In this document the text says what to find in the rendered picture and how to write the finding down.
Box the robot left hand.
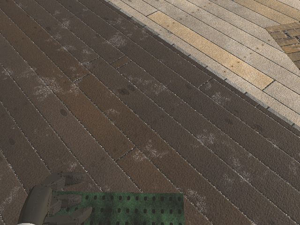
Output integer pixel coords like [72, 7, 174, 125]
[17, 170, 93, 225]

